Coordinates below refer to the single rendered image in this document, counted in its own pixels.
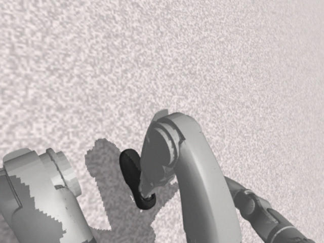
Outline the right robot hand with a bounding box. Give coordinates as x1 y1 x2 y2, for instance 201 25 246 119
224 176 246 200

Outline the right robot arm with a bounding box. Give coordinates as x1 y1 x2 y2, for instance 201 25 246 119
233 189 315 243

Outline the right robot foot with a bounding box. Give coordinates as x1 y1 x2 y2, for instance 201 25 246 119
119 149 156 210

